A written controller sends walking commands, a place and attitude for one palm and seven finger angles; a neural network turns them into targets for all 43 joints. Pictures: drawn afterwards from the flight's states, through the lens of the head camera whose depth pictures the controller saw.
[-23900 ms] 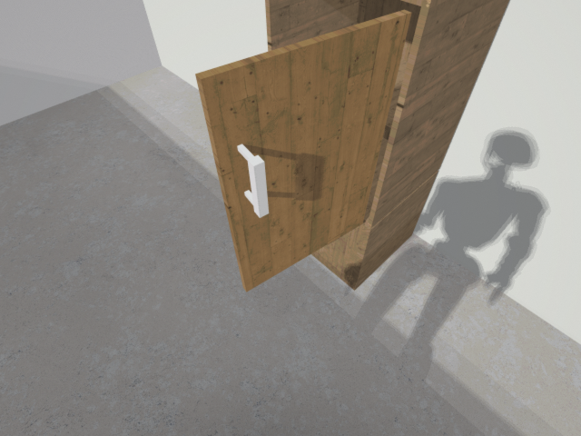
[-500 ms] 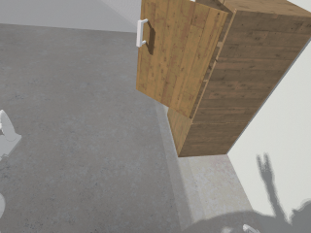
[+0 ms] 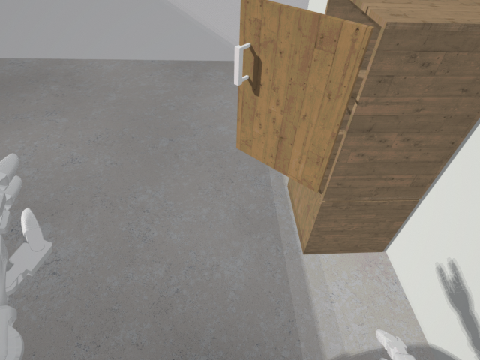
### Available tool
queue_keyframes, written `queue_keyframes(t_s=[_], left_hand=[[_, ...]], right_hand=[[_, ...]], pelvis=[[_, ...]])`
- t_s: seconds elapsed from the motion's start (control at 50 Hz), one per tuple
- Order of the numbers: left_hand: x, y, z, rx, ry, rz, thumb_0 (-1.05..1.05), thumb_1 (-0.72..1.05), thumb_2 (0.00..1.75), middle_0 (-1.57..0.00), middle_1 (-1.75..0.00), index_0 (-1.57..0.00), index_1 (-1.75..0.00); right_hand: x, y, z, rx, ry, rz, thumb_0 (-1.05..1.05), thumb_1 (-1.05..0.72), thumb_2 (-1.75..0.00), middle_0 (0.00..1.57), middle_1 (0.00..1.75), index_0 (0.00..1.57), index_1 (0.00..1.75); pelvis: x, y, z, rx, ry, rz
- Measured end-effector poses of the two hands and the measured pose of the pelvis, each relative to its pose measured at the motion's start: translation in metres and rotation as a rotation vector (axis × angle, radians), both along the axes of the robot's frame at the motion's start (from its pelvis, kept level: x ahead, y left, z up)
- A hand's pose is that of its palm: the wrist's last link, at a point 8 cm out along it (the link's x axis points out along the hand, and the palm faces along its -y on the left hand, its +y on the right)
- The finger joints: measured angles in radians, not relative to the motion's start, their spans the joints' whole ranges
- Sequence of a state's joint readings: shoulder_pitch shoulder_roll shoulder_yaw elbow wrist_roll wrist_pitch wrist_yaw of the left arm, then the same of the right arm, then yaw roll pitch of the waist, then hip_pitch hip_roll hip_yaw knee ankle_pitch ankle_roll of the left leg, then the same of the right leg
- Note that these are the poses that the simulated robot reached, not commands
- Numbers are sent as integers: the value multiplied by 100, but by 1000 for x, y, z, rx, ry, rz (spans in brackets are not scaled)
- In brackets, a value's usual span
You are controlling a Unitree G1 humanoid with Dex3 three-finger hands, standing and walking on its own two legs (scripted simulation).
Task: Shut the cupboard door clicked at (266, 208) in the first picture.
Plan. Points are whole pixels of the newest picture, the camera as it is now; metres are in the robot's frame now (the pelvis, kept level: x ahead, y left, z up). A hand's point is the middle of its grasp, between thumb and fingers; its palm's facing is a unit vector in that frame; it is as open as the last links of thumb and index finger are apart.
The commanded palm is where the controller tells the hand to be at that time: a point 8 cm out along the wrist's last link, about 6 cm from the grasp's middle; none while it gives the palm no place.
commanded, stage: stop stepping back and stand still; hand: left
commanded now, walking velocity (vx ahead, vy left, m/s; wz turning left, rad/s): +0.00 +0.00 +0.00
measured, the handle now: (242, 64) +0.99 +0.08 +0.06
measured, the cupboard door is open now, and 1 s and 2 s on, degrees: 47 47 47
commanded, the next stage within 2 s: let the arm hang, fingers relaxed in 0.44 s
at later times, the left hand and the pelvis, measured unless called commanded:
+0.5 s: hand (51, 229) +0.23 +0.27 +0.16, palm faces +0.38 -0.79 -0.47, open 7.4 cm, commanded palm +0.17 +0.31 +0.18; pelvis +0.02 +0.02 +0.00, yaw -2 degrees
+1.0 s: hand out of the picture -0.01 +0.21 -0.18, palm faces +0.01 -0.98 -0.19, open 7.1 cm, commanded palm none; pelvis -0.01 +0.03 +0.00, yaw +1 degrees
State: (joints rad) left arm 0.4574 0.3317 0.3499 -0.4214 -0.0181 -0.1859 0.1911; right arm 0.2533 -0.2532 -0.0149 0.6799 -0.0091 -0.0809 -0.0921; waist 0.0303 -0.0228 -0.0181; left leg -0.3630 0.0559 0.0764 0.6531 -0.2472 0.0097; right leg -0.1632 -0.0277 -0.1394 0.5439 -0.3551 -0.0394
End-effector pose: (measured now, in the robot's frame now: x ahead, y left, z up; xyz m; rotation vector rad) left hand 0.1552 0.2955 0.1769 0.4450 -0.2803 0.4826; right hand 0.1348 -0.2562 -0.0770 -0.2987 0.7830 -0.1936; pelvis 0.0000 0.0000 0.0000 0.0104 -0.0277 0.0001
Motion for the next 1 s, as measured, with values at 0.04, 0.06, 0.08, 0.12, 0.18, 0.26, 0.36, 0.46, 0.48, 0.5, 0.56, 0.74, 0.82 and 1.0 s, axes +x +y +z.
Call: queue_keyframes(t_s=[0.04,0.06,0.08,0.12,0.18,0.26,0.36,0.46,0.48,0.5,0.56,0.74,0.82,1.0], left_hand=[[10,-1,2,16,-36,-47,2,89,90,-20,-30,-21,-31],[15,-1,4,31,-45,-65,2,89,90,-21,-30,-21,-31],[20,0,6,50,-49,-80,2,89,90,-21,-30,-21,-31],[28,3,12,98,-38,-99,2,89,90,-21,-30,-21,-31],[38,7,20,157,7,-109,2,89,90,-21,-30,-21,-31],[45,8,20,175,65,-113,2,89,90,-21,-30,-21,-31],[43,8,8,133,137,-111,2,89,90,-21,-30,-21,-31],[35,12,3,103,139,-100,2,89,90,-21,-30,-21,-31],[33,13,4,100,129,-96,2,89,90,-21,-30,-21,-31],[31,14,5,97,118,-92,2,89,90,-21,-30,-21,-31],[28,18,1,95,112,-91,2,89,90,-21,-30,-21,-31],[-14,-7,-230,-274,1070,-109,1,91,90,-19,-30,-19,-30],[-79,-47,-301,-465,1356,-120,1,91,90,-20,-30,-20,-30],[-171,-33,-322,-592,1595,69,-1,97,90,-20,-30,-20,-30]], right_hand=[[11,-1,3,-25,-29,-10,1,-91,-90,21,30,20,30],[16,1,6,-25,-38,-22,1,-91,-90,21,30,20,30],[21,3,9,-19,-49,-29,1,-91,-90,21,30,20,30],[29,10,13,1,-76,-34,1,-91,-90,20,30,20,30],[38,24,14,50,-97,-26,1,-91,-90,20,30,20,30],[40,39,6,110,-71,-18,1,-91,-90,21,30,20,30],[32,47,-4,136,-16,-31,1,-90,-90,21,30,20,30],[19,47,-6,122,9,-43,1,-90,-90,21,30,21,30],[17,46,-6,117,9,-44,1,-90,-90,21,30,21,30],[15,45,-5,112,9,-45,1,-90,-90,21,30,21,30],[10,42,-4,106,-3,-27,1,-90,-90,21,30,20,30],[-22,20,-39,96,141,6,1,-91,-90,21,30,20,30],[-67,22,-44,74,306,-26,0,-91,-90,20,30,20,30],[-150,45,-49,102,613,-95,1,-91,-90,20,30,20,30]], pelvis=[[5,4,-6,-17,0,3],[7,5,-6,-8,-1,-2],[8,6,-6,-2,0,-11],[12,7,-5,0,11,-24],[16,8,-1,-14,33,-29],[20,10,1,-19,55,-35],[24,13,1,-13,56,-38],[22,15,1,-14,44,-35],[20,16,1,-15,41,-34],[19,16,1,-17,39,-33],[13,18,1,-23,38,-25],[-11,31,-7,-17,37,-13],[-12,27,-8,-13,23,-4],[-11,26,2,-33,19,8]])
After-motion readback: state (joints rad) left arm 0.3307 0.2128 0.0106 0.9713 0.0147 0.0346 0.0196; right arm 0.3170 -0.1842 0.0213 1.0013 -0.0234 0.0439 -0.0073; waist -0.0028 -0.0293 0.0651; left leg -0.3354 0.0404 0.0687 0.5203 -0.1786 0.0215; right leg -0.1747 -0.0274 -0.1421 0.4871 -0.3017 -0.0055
